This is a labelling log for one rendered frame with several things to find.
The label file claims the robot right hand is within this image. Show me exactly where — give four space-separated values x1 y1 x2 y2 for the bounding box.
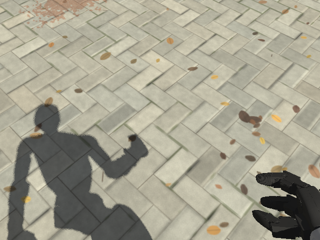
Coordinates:
252 170 320 240

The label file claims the robot right forearm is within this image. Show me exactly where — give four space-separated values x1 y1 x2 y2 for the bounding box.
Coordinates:
310 227 320 240

